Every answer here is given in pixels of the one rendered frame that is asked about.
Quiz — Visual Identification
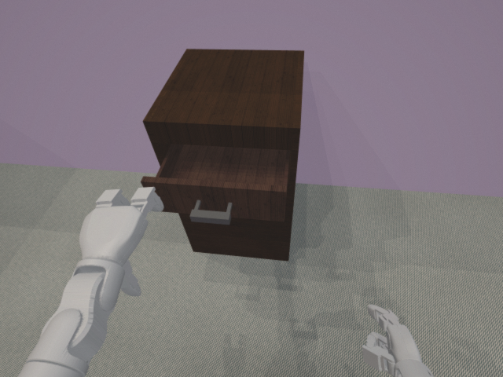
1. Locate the left robot hand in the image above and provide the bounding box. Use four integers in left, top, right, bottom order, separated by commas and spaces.
79, 187, 164, 296

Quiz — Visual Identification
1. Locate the cabinet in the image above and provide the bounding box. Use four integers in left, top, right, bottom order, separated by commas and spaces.
143, 49, 304, 261

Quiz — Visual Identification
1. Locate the robot right forearm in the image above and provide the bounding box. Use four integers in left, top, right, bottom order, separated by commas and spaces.
394, 359, 434, 377

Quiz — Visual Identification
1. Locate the robot left forearm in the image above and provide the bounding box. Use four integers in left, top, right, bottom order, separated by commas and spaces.
17, 258, 125, 377

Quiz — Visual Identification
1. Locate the drawer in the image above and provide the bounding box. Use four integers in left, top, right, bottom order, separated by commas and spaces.
141, 144, 290, 222

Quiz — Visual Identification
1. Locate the right robot hand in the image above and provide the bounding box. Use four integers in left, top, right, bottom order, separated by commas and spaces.
362, 305, 422, 377

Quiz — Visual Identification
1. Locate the handle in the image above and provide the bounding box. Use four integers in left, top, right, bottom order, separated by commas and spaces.
190, 200, 233, 225

